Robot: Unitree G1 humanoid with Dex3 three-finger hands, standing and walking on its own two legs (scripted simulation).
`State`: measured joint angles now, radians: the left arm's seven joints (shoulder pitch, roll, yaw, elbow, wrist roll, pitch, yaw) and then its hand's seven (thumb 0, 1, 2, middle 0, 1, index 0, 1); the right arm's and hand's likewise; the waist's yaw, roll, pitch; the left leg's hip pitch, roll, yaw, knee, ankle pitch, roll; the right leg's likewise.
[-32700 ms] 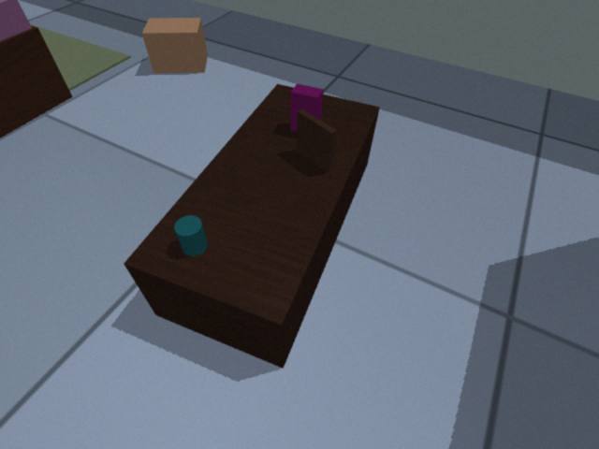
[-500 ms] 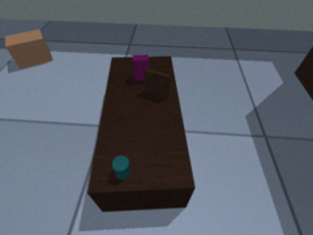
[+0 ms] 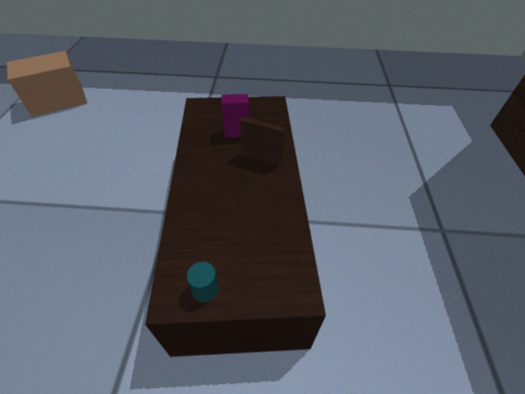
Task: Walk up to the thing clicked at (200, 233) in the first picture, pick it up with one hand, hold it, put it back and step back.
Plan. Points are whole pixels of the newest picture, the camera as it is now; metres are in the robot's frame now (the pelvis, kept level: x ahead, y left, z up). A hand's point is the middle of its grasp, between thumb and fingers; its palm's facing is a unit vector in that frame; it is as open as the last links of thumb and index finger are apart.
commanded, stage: stand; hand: left
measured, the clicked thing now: (203, 282) +0.47 +0.16 -0.39
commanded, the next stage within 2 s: step back in 0.02 s
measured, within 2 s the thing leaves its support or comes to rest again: neither
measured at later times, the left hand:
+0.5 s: hand out of the picture +0.05 +0.31 -0.18, palm faces -0.03 -0.94 -0.35, open 7.4 cm
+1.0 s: hand out of the picture -0.11 +0.27 -0.14, palm faces -0.05 -0.90 -0.44, open 7.4 cm
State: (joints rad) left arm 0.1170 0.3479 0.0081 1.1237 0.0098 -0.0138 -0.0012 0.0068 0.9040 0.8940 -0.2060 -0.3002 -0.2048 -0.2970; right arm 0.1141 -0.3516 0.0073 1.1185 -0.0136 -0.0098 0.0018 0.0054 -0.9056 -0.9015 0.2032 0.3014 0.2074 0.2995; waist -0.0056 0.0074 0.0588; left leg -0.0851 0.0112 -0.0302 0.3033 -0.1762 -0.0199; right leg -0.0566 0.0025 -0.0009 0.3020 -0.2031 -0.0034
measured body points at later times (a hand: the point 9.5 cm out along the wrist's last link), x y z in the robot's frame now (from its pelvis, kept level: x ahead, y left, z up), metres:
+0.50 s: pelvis -0.08 +0.04 -0.01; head +0.00 +0.07 +0.43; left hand +0.05 +0.36 -0.15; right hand -0.01 -0.27 -0.12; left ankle -0.04 +0.13 -0.75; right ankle -0.10 -0.10 -0.67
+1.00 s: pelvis -0.20 +0.00 -0.01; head -0.16 -0.03 +0.43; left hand -0.11 +0.31 -0.11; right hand -0.13 -0.32 -0.15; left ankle -0.19 +0.16 -0.66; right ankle -0.19 -0.10 -0.75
